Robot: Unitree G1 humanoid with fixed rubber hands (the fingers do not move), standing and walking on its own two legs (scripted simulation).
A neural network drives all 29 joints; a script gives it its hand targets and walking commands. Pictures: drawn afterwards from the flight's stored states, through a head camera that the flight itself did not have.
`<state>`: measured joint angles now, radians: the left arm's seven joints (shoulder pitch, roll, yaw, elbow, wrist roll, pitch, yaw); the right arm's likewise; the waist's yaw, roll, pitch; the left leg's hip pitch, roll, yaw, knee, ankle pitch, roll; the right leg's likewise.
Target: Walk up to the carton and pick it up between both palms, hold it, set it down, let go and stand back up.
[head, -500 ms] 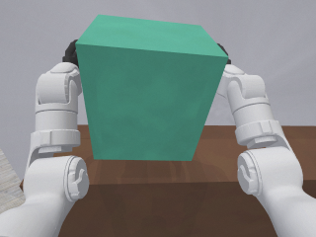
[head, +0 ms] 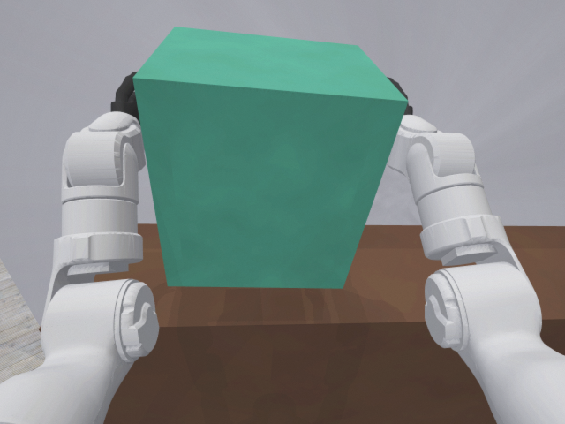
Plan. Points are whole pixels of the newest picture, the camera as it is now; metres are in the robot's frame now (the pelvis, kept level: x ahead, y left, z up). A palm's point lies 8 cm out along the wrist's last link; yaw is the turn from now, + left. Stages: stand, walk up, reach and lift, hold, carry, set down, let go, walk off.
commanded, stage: hold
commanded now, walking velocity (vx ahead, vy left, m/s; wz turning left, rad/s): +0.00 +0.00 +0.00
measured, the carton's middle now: (263, 164) +0.38 +0.01 +0.25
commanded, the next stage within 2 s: none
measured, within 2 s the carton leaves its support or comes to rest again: neither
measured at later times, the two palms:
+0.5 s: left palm (132, 125) +0.39 +0.18 +0.30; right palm (390, 127) +0.38 -0.16 +0.31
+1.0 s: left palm (131, 131) +0.37 +0.18 +0.30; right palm (395, 133) +0.37 -0.16 +0.30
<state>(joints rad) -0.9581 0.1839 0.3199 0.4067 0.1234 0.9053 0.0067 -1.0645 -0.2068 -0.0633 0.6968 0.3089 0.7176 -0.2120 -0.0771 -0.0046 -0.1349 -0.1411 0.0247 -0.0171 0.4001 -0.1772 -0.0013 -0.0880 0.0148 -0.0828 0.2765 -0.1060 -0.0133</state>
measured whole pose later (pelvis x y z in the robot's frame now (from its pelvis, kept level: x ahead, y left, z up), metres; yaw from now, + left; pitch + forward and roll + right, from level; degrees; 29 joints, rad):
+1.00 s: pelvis +0.00 +0.00 +0.00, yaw +0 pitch -5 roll -2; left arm -0.96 0.18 0.32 0.43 0.12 0.90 0.01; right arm -1.06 -0.21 -0.06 0.71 0.31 0.72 -0.21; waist -0.08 0.00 -0.14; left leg -0.14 0.02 -0.02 0.40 -0.18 0.00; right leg -0.09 0.01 -0.08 0.28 -0.11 -0.01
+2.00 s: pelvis +0.00 +0.00 +0.00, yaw +0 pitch -5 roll -2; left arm -0.96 0.18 0.32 0.44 0.12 0.88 0.01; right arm -1.06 -0.21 -0.06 0.72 0.31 0.71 -0.21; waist -0.08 0.00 -0.14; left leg -0.14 0.02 -0.02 0.40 -0.18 0.00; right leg -0.09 0.02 -0.08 0.28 -0.11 -0.01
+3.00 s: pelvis +0.03 +0.01 +0.00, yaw +0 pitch -4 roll -2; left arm -0.86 0.11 0.32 0.44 0.20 0.64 0.02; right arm -0.99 -0.18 -0.06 0.88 0.31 0.31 -0.14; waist -0.07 -0.01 -0.07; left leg -0.12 0.02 -0.02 0.40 -0.21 0.00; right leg -0.05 0.02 -0.08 0.24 -0.13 0.00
